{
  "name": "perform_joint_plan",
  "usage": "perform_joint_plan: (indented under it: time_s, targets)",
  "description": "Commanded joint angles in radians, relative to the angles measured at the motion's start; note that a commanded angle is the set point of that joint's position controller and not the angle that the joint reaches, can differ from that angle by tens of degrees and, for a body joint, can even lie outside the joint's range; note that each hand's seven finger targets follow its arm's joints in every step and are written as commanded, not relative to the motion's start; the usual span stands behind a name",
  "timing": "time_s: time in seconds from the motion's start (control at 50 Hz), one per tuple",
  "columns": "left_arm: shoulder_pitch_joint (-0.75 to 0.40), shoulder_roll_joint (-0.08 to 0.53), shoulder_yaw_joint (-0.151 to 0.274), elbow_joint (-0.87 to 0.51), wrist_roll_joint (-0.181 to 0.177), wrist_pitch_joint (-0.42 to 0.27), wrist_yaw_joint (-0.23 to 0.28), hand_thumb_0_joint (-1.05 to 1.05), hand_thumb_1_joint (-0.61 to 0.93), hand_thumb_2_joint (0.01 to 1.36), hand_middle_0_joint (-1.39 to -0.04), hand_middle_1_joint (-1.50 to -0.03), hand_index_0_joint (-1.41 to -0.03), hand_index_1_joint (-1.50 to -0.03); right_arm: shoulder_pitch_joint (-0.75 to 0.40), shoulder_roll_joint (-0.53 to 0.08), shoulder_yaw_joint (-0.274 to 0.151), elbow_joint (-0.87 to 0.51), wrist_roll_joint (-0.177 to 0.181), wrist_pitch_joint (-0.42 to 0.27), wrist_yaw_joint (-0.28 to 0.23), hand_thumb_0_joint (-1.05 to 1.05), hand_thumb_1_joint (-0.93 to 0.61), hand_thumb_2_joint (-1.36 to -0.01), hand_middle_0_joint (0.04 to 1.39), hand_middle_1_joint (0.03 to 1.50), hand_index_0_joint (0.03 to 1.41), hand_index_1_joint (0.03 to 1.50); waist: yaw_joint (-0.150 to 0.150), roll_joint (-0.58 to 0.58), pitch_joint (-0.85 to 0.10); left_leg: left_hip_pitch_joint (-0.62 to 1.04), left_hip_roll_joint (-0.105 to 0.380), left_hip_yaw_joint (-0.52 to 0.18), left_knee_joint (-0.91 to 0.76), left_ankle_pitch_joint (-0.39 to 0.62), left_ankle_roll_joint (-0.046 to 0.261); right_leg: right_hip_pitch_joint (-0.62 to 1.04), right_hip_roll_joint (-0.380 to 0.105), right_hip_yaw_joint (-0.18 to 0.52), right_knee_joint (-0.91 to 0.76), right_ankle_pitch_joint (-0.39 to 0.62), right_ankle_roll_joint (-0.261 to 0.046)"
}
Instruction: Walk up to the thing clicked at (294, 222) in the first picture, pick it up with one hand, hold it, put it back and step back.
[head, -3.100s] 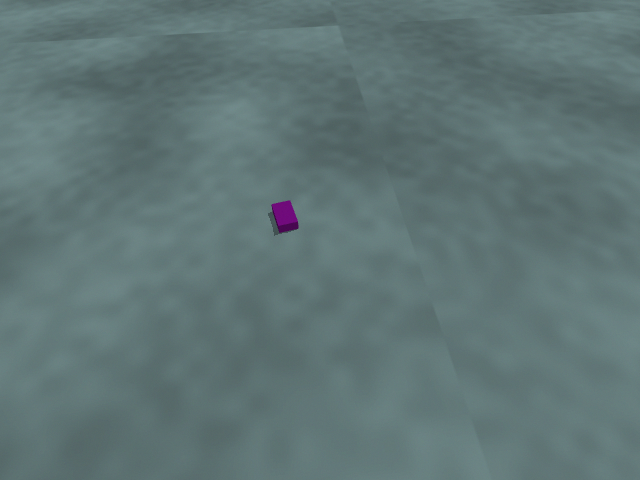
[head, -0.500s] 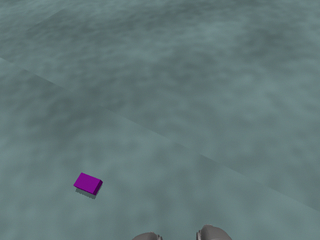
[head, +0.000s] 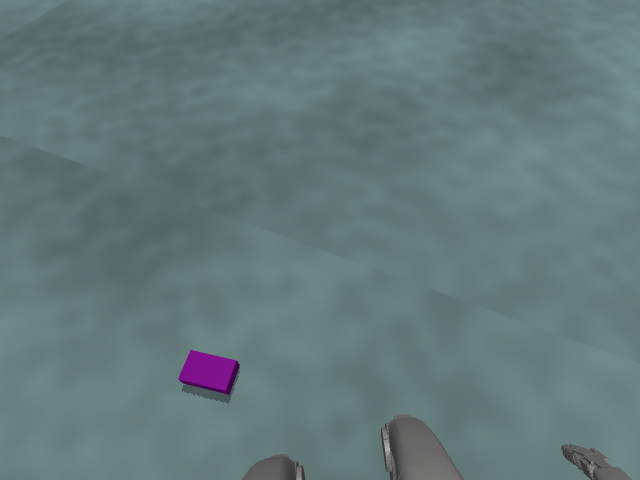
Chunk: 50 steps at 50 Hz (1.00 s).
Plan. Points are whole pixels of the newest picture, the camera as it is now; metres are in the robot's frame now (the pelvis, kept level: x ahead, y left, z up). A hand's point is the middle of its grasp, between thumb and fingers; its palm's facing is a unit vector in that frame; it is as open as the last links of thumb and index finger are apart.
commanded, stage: walk up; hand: left
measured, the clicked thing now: (209, 371) +0.47 +0.38 -0.70
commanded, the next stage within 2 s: none
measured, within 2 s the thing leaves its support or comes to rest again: neither
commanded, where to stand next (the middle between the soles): +0.04 +0.23 m, yaw -16 degrees
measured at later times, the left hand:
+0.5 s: hand out of the picture +0.05 +0.57 -0.11, palm faces -0.11 -0.75 -0.65, open 7.4 cm
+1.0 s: hand out of the picture +0.13 +0.50 -0.13, palm faces -0.37 -0.86 -0.35, open 7.4 cm
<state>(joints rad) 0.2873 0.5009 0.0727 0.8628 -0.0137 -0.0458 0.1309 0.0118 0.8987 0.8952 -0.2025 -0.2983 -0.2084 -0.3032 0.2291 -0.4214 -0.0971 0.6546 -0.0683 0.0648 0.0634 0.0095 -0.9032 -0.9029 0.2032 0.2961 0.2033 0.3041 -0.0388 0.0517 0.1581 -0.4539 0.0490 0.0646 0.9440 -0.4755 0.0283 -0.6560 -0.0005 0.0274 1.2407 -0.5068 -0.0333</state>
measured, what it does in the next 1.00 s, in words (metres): steps to the left, turning right: right foot, then left foot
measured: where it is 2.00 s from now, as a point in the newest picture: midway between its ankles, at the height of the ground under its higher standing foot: outside the picture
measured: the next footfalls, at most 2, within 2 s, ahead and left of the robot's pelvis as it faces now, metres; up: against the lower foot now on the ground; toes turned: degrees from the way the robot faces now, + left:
right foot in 0.12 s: +0.08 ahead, -0.03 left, +0.00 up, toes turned -8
left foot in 0.46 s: +0.06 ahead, +0.38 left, +0.00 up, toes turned -18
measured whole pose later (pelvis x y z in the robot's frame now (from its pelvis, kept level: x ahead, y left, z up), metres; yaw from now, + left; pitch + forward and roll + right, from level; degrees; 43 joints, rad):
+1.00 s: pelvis -0.05 +0.28 +0.03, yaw -19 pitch -2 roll -1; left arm 0.17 0.41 0.06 0.91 0.01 -0.01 -0.03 0.01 0.90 0.90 -0.20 -0.30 -0.21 -0.30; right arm 0.35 -0.46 -0.06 0.88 -0.02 -0.05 -0.01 0.01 -0.90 -0.90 0.21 0.30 0.21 0.30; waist -0.05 -0.03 0.14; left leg -0.25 0.16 0.15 0.74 -0.43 -0.03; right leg -0.38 -0.02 0.00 0.75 -0.35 -0.04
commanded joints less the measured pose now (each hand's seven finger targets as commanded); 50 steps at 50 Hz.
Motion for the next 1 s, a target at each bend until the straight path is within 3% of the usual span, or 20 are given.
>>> perform_joint_plan:
  time_s: [0.0, 0.04, 0.08, 0.1, 0.12, 0.14, 0.16, 0.2, 0.24, 0.36, 0.42, 0.44, 0.46, 0.48, 0.52, 0.58, 0.72, 0.86, 0.92, 0.98]
  targets:
    - [0.137, 0.162, 0.053, -0.060, -0.013, -0.027, -0.001, 0.000, 0.900, 0.900, -0.200, -0.300, -0.200, -0.300, 0.006, -0.223, -0.075, -0.123, -0.010, -0.014, -0.033, 0.000, -0.900, -0.900, 0.200, 0.300, 0.200, 0.300, -0.018, 0.218, -0.161, 0.228, 0.198, -0.228, -0.316, 0.764, 0.168, 0.046, -0.028, -0.095, -0.188, 0.019, -0.002]
    - [0.224, 0.147, 0.054, -0.053, -0.012, -0.029, 0.002, 0.000, 0.900, 0.900, -0.200, -0.300, -0.200, -0.300, -0.053, -0.218, -0.066, -0.152, -0.013, 0.001, -0.027, 0.000, -0.900, -0.900, 0.200, 0.300, 0.200, 0.300, 0.045, 0.169, -0.157, 0.085, 0.185, -0.193, -0.260, 0.713, 0.146, 0.262, -0.038, -0.085, -0.401, 0.136, -0.028]
    - [0.358, 0.192, 0.084, -0.038, 0.008, -0.036, 0.016, 0.000, 0.900, 0.900, -0.200, -0.300, -0.200, -0.300, -0.082, -0.172, -0.049, -0.183, -0.001, 0.009, -0.018, 0.000, -0.900, -0.900, 0.200, 0.300, 0.200, 0.300, 0.137, 0.015, -0.212, -0.084, 0.080, -0.084, -0.009, 0.602, 0.034, 0.579, -0.061, 0.004, -0.683, 0.345, -0.053]
    - [0.353, 0.258, 0.106, -0.077, 0.031, -0.039, 0.025, 0.000, 0.900, 0.900, -0.200, -0.300, -0.200, -0.300, 0.005, -0.121, -0.033, -0.176, 0.011, 0.007, -0.018, 0.000, -0.900, -0.900, 0.200, 0.300, 0.200, 0.300, 0.127, -0.176, -0.247, -0.336, -0.001, -0.093, 0.181, 0.034, -0.039, 0.778, -0.274, 0.359, -0.709, 0.507, -0.136]
    - [0.277, 0.267, 0.098, -0.126, 0.033, -0.038, 0.026, 0.000, 0.900, 0.900, -0.200, -0.300, -0.200, -0.300, 0.086, -0.153, -0.039, -0.153, 0.006, 0.021, -0.028, 0.000, -0.900, -0.900, 0.200, 0.300, 0.200, 0.300, 0.060, -0.076, -0.292, -0.365, 0.018, -0.179, 0.351, -0.146, -0.061, 0.753, -0.462, 0.553, -0.702, 0.563, -0.233]
    - [0.201, 0.298, 0.108, -0.161, 0.025, -0.038, 0.034, 0.000, 0.900, 0.900, -0.200, -0.300, -0.200, -0.300, 0.049, -0.218, -0.067, -0.167, -0.004, 0.032, -0.041, 0.000, -0.900, -0.900, 0.200, 0.300, 0.200, 0.300, 0.065, -0.071, -0.321, -0.346, 0.019, -0.227, 0.501, -0.170, -0.045, 0.626, -0.568, 0.692, -0.763, 0.538, -0.352]
    - [0.152, 0.286, 0.101, -0.171, 0.016, -0.044, 0.036, 0.000, 0.900, 0.900, -0.200, -0.300, -0.200, -0.300, -0.005, -0.249, -0.080, -0.161, -0.006, 0.036, -0.043, 0.000, -0.900, -0.900, 0.200, 0.300, 0.200, 0.300, 0.067, 0.002, -0.246, -0.311, 0.060, -0.271, 0.571, -0.106, -0.039, 0.462, -0.532, 0.645, -0.793, 0.415, -0.354]
    - [0.078, 0.247, 0.087, -0.175, 0.026, -0.045, 0.029, 0.000, 0.900, 0.900, -0.200, -0.300, -0.200, -0.300, 0.017, -0.248, -0.090, -0.131, 0.002, 0.038, -0.027, 0.000, -0.900, -0.900, 0.200, 0.300, 0.200, 0.300, 0.019, -0.006, -0.126, -0.250, 0.050, -0.230, 0.568, 0.005, -0.039, 0.272, -0.367, 0.401, -0.750, 0.293, -0.252]
    - [0.056, 0.258, 0.100, -0.173, 0.038, -0.043, 0.019, 0.000, 0.900, 0.900, -0.200, -0.300, -0.200, -0.300, 0.047, -0.232, -0.088, -0.112, 0.001, 0.043, -0.010, 0.000, -0.900, -0.900, 0.200, 0.300, 0.200, 0.300, 0.007, -0.098, -0.132, -0.189, 0.045, -0.199, 0.534, 0.047, -0.036, 0.196, -0.298, 0.294, -0.706, 0.226, -0.214]
    - [0.077, 0.322, 0.124, -0.135, 0.065, -0.030, 0.000, 0.000, 0.900, 0.900, -0.200, -0.300, -0.200, -0.300, 0.006, -0.208, -0.085, -0.078, 0.022, 0.052, 0.008, 0.000, -0.900, -0.900, 0.200, 0.300, 0.200, 0.300, 0.062, -0.278, -0.137, -0.080, 0.033, -0.050, 0.160, -0.098, -0.031, 0.137, -0.195, 0.269, -0.704, -0.104, -0.161]
    - [-0.024, 0.272, 0.103, -0.134, 0.061, -0.005, -0.019, 0.000, 0.900, 0.900, -0.200, -0.300, -0.200, -0.300, 0.208, -0.206, -0.093, 0.038, 0.041, 0.028, -0.006, 0.000, -0.900, -0.900, 0.200, 0.300, 0.200, 0.300, -0.035, -0.223, -0.204, 0.216, -0.040, 0.041, -0.182, -0.071, -0.016, 0.005, -0.131, 0.164, -0.565, -0.124, -0.083]
    - [-0.011, 0.196, 0.083, -0.121, 0.058, 0.006, -0.023, 0.000, 0.900, 0.900, -0.200, -0.300, -0.200, -0.300, 0.266, -0.233, -0.098, 0.066, 0.027, 0.010, -0.016, 0.000, -0.900, -0.900, 0.200, 0.300, 0.200, 0.300, -0.071, -0.020, -0.177, 0.219, 0.001, -0.092, -0.366, -0.173, -0.003, -0.073, -0.022, 0.099, -0.310, -0.145, -0.049]
    - [-0.024, 0.091, 0.051, -0.137, 0.041, 0.003, -0.016, 0.000, 0.900, 0.900, -0.200, -0.300, -0.200, -0.300, 0.184, -0.350, -0.110, 0.030, 0.016, -0.003, -0.024, 0.000, -0.900, -0.900, 0.200, 0.300, 0.200, 0.300, -0.052, 0.263, -0.108, 0.120, 0.276, -0.574, -0.551, -0.366, 0.096, -0.263, 0.122, 0.016, 0.003, -0.107, 0.004]
    - [-0.126, 0.178, 0.064, -0.148, 0.056, -0.009, 0.000, 0.000, 0.900, 0.900, -0.200, -0.300, -0.200, -0.300, 0.019, -0.449, -0.115, 0.006, 0.039, -0.010, -0.032, 0.000, -0.900, -0.900, 0.200, 0.300, 0.200, 0.300, -0.046, 0.216, -0.027, -0.057, 0.426, -0.828, -0.700, -0.403, 0.244, -0.230, 0.052, 0.123, 0.065, -0.069, 0.000]
    - [-0.088, 0.199, 0.073, -0.057, 0.027, -0.014, -0.025, 0.000, 0.900, 0.900, -0.200, -0.300, -0.200, -0.300, -0.105, -0.318, -0.077, 0.011, 0.031, -0.040, -0.052, 0.000, -0.900, -0.900, 0.200, 0.300, 0.200, 0.300, 0.023, -0.018, 0.056, -0.090, 0.293, -0.557, -0.583, -0.329, 0.160, -0.179, 0.025, 0.147, 0.096, 0.073, 0.010]
    - [0.040, 0.179, 0.074, 0.027, 0.024, 0.003, -0.080, 0.000, 0.900, 0.900, -0.200, -0.300, -0.200, -0.300, -0.098, -0.321, -0.062, 0.074, 0.048, -0.078, -0.068, 0.000, -0.900, -0.900, 0.200, 0.300, 0.200, 0.300, 0.057, 0.101, -0.026, 0.042, 0.257, -0.467, -0.517, -0.284, 0.146, -0.057, 0.008, 0.097, 0.025, 0.118, 0.009]
    - [-0.076, 0.155, 0.078, -0.035, 0.053, 0.037, -0.134, 0.000, 0.900, 0.900, -0.200, -0.300, -0.200, -0.300, 0.131, -0.320, -0.050, 0.175, 0.045, -0.142, -0.100, 0.000, -0.900, -0.900, 0.200, 0.300, 0.200, 0.300, -0.007, 0.055, -0.064, 0.400, 0.343, -0.482, -0.517, 0.033, 0.151, -0.126, 0.003, 0.167, -0.164, 0.036, 0.014]
    - [-0.123, 0.105, 0.050, -0.040, 0.033, 0.022, -0.144, 0.000, 0.900, 0.900, -0.200, -0.300, -0.200, -0.300, 0.166, -0.289, -0.042, 0.174, 0.046, -0.156, -0.098, 0.000, -0.900, -0.900, 0.200, 0.300, 0.200, 0.300, -0.022, 0.156, -0.097, 0.420, 0.303, -0.223, -0.456, 0.654, 0.163, 0.031, -0.021, 0.020, -0.314, 0.030, 0.001]
    - [-0.100, 0.080, 0.041, -0.017, 0.022, 0.017, -0.149, 0.000, 0.900, 0.900, -0.200, -0.300, -0.200, -0.300, 0.102, -0.273, -0.025, 0.154, 0.047, -0.139, -0.092, 0.000, -0.900, -0.900, 0.200, 0.300, 0.200, 0.300, 0.005, 0.185, -0.129, 0.290, 0.243, -0.093, -0.405, 0.680, 0.132, 0.234, -0.005, -0.074, -0.461, 0.139, -0.011]
    - [0.030, 0.108, 0.058, 0.053, 0.024, 0.006, -0.136, 0.000, 0.900, 0.900, -0.200, -0.300, -0.200, -0.300, 0.065, -0.205, 0.009, 0.135, 0.065, -0.121, -0.084, 0.000, -0.900, -0.900, 0.200, 0.300, 0.200, 0.300, 0.093, 0.056, -0.199, 0.103, 0.149, 0.031, -0.159, 0.522, 0.054, 0.574, 0.033, -0.073, -0.692, 0.310, -0.032]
